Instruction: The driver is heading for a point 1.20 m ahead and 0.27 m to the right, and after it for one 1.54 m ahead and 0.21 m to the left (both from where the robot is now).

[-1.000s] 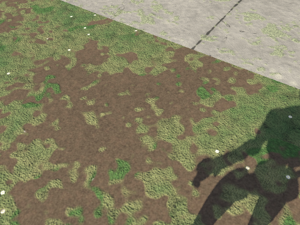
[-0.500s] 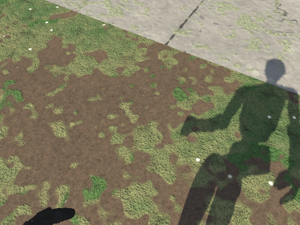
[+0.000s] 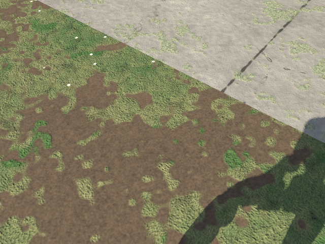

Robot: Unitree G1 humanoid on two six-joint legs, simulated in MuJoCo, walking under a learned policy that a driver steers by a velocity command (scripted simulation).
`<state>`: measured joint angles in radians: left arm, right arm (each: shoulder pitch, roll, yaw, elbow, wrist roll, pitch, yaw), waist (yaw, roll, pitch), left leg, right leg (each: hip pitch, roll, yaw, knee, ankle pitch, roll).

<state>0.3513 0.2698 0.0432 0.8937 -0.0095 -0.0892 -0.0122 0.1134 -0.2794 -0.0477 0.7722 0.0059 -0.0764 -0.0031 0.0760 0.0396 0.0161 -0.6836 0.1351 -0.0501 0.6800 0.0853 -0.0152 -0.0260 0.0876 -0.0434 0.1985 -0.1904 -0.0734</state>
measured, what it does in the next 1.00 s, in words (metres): walks ahead, turning right: left foot, then right foot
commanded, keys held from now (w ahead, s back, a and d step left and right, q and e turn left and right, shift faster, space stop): w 0.08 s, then w+e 0.78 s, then w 0.10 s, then no key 0.04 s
